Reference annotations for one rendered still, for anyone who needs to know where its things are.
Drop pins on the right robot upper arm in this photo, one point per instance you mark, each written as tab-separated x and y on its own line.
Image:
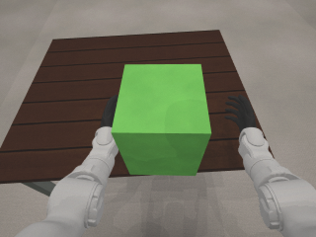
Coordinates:
289	207

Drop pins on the robot right hand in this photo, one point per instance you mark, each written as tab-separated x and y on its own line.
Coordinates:
245	114

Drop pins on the table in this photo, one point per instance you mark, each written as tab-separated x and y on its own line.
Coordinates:
53	130

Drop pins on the robot left hand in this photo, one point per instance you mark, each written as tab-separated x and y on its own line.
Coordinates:
109	112

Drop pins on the robot left forearm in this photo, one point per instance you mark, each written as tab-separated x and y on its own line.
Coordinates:
99	163

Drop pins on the robot right forearm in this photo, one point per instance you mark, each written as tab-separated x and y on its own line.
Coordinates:
258	162

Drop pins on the left robot upper arm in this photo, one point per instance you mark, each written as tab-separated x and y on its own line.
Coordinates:
75	205

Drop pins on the carton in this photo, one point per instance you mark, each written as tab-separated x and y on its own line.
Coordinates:
161	124

